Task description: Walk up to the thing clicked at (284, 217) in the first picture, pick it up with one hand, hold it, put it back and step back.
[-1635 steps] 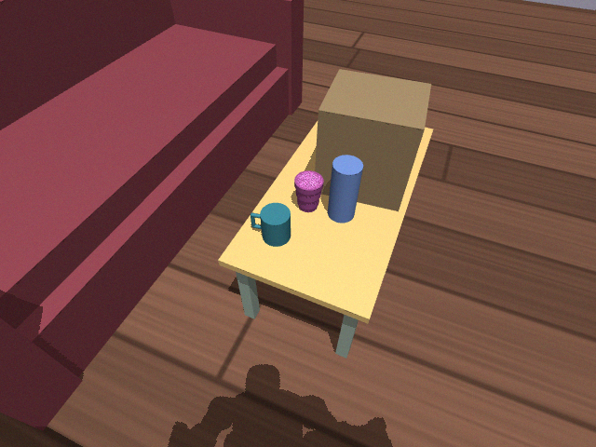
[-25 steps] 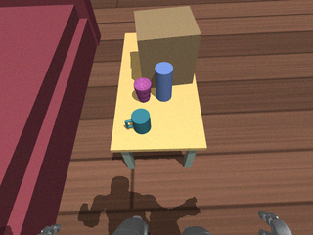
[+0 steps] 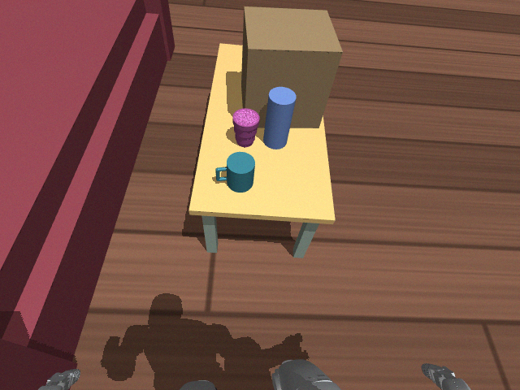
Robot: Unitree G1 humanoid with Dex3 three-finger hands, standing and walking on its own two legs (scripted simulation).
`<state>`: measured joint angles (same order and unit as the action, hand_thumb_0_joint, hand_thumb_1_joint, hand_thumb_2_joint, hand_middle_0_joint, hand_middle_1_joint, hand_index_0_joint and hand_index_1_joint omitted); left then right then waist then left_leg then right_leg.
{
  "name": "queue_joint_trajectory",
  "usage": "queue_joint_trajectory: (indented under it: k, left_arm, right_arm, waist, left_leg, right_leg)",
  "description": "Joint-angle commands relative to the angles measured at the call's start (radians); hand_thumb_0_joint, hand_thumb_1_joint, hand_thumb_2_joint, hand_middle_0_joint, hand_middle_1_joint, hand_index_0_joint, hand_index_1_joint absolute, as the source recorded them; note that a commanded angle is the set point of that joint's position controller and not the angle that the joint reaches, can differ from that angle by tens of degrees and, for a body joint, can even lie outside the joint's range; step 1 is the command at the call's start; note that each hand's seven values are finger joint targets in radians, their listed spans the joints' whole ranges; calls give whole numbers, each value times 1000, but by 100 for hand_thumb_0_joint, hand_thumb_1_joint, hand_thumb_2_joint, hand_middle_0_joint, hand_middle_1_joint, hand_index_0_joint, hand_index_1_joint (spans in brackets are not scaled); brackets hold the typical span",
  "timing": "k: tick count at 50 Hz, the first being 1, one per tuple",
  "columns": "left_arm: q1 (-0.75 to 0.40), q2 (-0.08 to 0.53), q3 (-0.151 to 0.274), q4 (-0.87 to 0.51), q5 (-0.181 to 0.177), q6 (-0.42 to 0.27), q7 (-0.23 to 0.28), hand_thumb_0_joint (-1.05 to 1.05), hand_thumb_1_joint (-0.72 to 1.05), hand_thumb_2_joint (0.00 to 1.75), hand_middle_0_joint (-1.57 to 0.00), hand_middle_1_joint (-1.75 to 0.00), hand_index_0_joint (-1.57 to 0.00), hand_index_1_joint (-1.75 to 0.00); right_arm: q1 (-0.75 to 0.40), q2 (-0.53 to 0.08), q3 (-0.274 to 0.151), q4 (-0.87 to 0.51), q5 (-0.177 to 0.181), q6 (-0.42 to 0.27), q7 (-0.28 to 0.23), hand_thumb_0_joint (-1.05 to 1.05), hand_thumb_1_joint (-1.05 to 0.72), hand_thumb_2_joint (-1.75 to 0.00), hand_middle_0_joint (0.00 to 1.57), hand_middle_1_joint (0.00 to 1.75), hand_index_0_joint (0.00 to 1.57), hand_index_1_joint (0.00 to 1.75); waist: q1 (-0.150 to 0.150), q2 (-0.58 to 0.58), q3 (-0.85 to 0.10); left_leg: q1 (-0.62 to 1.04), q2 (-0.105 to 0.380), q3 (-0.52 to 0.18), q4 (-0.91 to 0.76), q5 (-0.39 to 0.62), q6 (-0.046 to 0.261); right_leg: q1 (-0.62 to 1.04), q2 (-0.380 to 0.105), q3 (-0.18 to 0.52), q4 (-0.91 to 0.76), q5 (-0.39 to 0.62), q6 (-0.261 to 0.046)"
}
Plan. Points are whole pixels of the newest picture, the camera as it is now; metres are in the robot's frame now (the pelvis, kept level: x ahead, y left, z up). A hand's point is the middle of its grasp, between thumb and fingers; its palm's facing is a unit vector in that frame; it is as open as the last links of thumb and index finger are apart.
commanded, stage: step back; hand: left
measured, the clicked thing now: (235, 173) +0.74 +0.06 -0.35
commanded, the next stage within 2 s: none
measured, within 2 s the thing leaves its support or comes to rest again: neither
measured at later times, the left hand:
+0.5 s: hand out of the picture -0.05 +0.23 -0.13, palm faces +0.01 -0.89 -0.46, open 7.4 cm
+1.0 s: hand out of the picture -0.31 +0.20 -0.16, palm faces -0.03 -0.91 -0.41, open 7.4 cm
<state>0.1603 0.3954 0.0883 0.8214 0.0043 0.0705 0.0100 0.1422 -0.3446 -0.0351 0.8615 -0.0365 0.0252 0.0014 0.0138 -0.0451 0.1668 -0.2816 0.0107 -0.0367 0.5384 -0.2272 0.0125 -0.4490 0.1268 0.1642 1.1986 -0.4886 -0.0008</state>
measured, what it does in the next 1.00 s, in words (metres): walks backwards: right foot, then left foot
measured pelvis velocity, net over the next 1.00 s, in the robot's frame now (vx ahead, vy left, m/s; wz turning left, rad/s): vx -0.36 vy -0.07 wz -0.03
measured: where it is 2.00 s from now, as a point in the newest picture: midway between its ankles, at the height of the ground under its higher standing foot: outside the picture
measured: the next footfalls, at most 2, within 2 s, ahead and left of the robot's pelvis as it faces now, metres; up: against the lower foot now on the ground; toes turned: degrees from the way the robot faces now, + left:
right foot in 0.18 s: -0.07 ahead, -0.14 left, +0.00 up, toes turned +0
left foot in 0.60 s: -0.19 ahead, +0.08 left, +0.00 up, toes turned +0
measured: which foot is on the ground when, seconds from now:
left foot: down 0.00-0.22, up 0.24-0.58, down 0.60-0.98, up 1.00-1.00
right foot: up 0.00-0.16, down 0.18-0.62, up 0.64-0.92, down 0.94-1.00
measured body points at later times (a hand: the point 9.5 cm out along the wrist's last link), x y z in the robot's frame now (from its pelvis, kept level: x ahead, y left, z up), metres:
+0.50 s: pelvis -0.17 -0.04 -0.01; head -0.11 -0.07 +0.44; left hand -0.05 +0.27 -0.10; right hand -0.09 -0.36 -0.14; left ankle -0.20 +0.10 -0.69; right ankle -0.11 -0.14 -0.74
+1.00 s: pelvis -0.36 -0.07 -0.02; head -0.31 -0.09 +0.43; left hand -0.31 +0.25 -0.13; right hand -0.21 -0.39 -0.13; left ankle -0.24 +0.07 -0.73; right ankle -0.40 -0.19 -0.74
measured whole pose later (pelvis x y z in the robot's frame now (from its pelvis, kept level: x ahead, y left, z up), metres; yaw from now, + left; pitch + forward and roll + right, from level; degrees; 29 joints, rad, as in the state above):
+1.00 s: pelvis -0.36 -0.07 -0.02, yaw -1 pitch -3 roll -2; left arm 0.22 0.35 0.06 0.93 0.03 0.03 0.00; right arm 0.05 -0.43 -0.06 0.81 -0.03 0.07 0.00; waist 0.02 0.09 0.18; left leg -0.47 0.07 -0.07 0.70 -0.26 0.01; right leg -0.18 0.06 0.00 0.63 -0.40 -0.01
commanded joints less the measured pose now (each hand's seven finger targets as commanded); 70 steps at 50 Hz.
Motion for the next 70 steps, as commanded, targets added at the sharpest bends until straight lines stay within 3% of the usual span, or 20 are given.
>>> queue_joint_trajectory:
  k: [1, 9, 12, 16, 23, 28, 31, 33, 36, 46, 48, 49, 50, 54, 59, 63, 65, 66, 67, 70]
  left_arm:
    - [43, 154, 48, -77, 16, -37, 9, 0, 90, 90, -20, -30, -20, -30]
    - [202, 163, 54, 18, 25, -50, -4, 0, 90, 90, -20, -30, -20, -30]
    - [78, 398, 104, -63, 45, -53, -2, 0, 90, 90, -20, -30, -20, -30]
    - [-100, 215, 68, -99, 36, -60, 11, 0, 90, 90, -20, -30, -20, -30]
    - [62, 198, 62, -104, 41, -49, 32, 0, 90, 90, -20, -30, -20, -30]
    - [-28, 217, 49, -129, 20, -29, 24, 0, 90, 90, -20, -30, -20, -30]
    - [-32, 148, 23, -147, 5, -25, 15, 0, 90, 90, -20, -30, -20, -30]
    - [-90, 211, 55, -125, 20, -20, 28, 0, 90, 90, -20, -30, -20, -30]
    - [7, 183, 53, -64, 1, -12, 13, 0, 90, 90, -20, -30, -20, -30]
    - [146, 150, 25, 35, 16, -75, 11, 0, 90, 90, -20, -30, -20, -30]
    - [163, 239, 50, 64, 42, -85, 15, 0, 90, 90, -20, -30, -20, -30]
    - [119, 340, 78, 29, 48, -81, 15, 0, 90, 90, -20, -30, -20, -30]
    - [57, 404, 86, -3, 55, -82, 22, 0, 90, 90, -20, -30, -20, -30]
    - [-51, 218, 42, -3, 36, -99, 28, 0, 90, 90, -20, -30, -20, -30]
    - [101, 250, 59, 24, 52, -103, 16, 0, 90, 90, -20, -30, -20, -30]
    - [39, 268, 47, 14, 39, -86, 3, 0, 90, 90, -20, -30, -20, -30]
    - [85, 173, 17, 14, 35, -84, 1, 0, 90, 90, -20, -30, -20, -30]
    - [51, 124, 2, 2, 17, -90, -3, 0, 90, 90, -20, -30, -20, -30]
    - [-31, 226, 35, 14, 26, -93, 3, 0, 90, 90, -20, -30, -20, -30]
    - [27, 205, 32, 42, 15, -111, -17, 0, 90, 90, -20, -30, -20, -30]
  right_arm:
    - [14, -248, -80, -87, 13, -30, -33, 0, -90, -90, 20, 30, 20, 30]
    - [-64, -296, -88, -128, 23, 13, -25, 0, -90, -90, 20, 30, 20, 30]
    - [-101, -236, -79, -155, 30, 13, -46, 0, -90, -90, 20, 30, 20, 30]
    - [41, -218, -63, -69, 42, 8, -37, 0, -90, -90, 20, 30, 20, 30]
    - [18, -192, -47, -91, 22, -11, -43, 0, -90, -90, 20, 30, 20, 30]
    - [159, -202, -66, -31, 16, -12, -30, 0, -90, -90, 20, 30, 20, 30]
    - [106, -352, -100, -51, -8, -6, -26, 0, -90, -90, 20, 30, 20, 30]
    - [0, -396, -106, -84, -10, -13, -24, 0, -90, -90, 20, 30, 20, 30]
    - [-104, -275, -67, -109, -18, -15, -31, 0, -90, -90, 20, 30, 20, 30]
    - [-21, -302, -82, -87, 8, 39, -9, 0, -90, -90, 20, 30, 20, 30]
    - [-35, -225, -58, -109, 18, 41, -7, 0, -90, -90, 20, 30, 20, 30]
    - [-77, -186, -50, -139, 16, 33, -13, 0, -90, -90, 20, 30, 20, 30]
    - [-115, -233, -73, -134, 11, 38, -28, 0, -90, -90, 20, 30, 20, 30]
    - [-3, -216, -62, -45, 26, 19, -16, 0, -90, -90, 20, 30, 20, 30]
    - [-56, -203, -54, -50, 8, -7, -4, 0, -90, -90, 20, 30, 20, 30]
    - [31, -202, -73, 11, 0, -34, 9, 0, -90, -90, 20, 30, 20, 30]
    - [105, -243, -98, 46, -14, -48, 4, 0, -90, -90, 20, 30, 20, 30]
    - [103, -328, -110, 37, -15, -53, 3, 0, -90, -90, 20, 30, 20, 30]
    - [101, -393, -119, 35, -5, -51, 9, 0, -90, -90, 20, 30, 20, 30]
    - [9, -280, -84, 17, -10, -58, 12, 0, -90, -90, 20, 30, 20, 30]
  waist:
    - [-33, 190, -199]
    - [23, 220, -283]
    - [76, -260, -136]
    - [-54, -96, -108]
    - [57, -139, -207]
    - [-9, -122, -281]
    - [-9, 220, -240]
    - [-41, 255, -144]
    - [43, 144, -112]
    - [-6, 261, -315]
    - [5, 30, -253]
    - [36, -165, -188]
    - [82, -203, -120]
    - [-38, -42, -110]
    - [72, -141, -145]
    - [12, -149, -144]
    - [-10, 29, -190]
    - [-25, 245, -169]
    - [-60, 206, -79]
    - [-1, 170, -39]
  left_leg:
    - [275, 225, -180, -87, 425, 233]
    - [29, 159, -109, 32, 157, 128]
    - [-220, -96, -101, 550, -404, -23]
    - [-208, -155, -141, 678, -229, -7]
    - [-238, -79, -58, 367, -320, -44]
    - [29, -49, 45, -44, -95, 5]
    - [155, 279, -392, -189, 183, 176]
    - [-164, 418, -508, -248, 162, 324]
    - [-130, 231, -192, -182, 247, 210]
    - [206, 174, -95, 29, 210, 164]
    - [-149, 59, -36, 207, -67, 73]
    - [-324, -86, -37, 324, -315, 5]
    - [-230, -43, -168, 494, -373, -24]
    - [-210, -107, -133, 575, -175, -18]
    - [-223, -40, -37, 245, -261, -39]
    - [78, -38, 48, -147, -191, -6]
    - [315, 52, -170, -209, -204, 49]
    - [293, 249, -501, -315, -473, 145]
    - [72, 337, -578, -355, -653, 249]
    - [49, 221, -326, -295, -424, 195]
  right_leg:
    - [-80, -40, -10, -109, -15, 43]
    - [329, -105, -152, -792, 260, -28]
    - [45, -556, 470, -933, 235, -306]
    - [116, -318, 29, -786, 566, -164]
    - [452, -385, 71, -706, 713, -217]
    - [344, -360, 36, -620, 600, -158]
    - [-37, -98, -117, -345, 64, -29]
    - [63, -64, 15, 10, -164, -10]
    - [26, -15, 28, 114, -1, -16]
    - [241, -89, -215, -837, 175, 6]
    - [370, -219, 62, -839, 165, -54]
    - [281, -428, 318, -889, 93, -157]
    - [23, -584, 482, -961, 53, -295]
    - [153, -322, -4, -763, 516, -157]
    - [353, -338, 74, -800, 83, -167]
    - [183, -353, 53, -768, -35, -161]
    - [-21, -269, -40, -546, 52, -86]
    - [-179, -129, -180, -382, -34, -26]
    - [-128, -172, -134, -292, -95, -23]
    - [-50, -182, -127, -365, -9, -32]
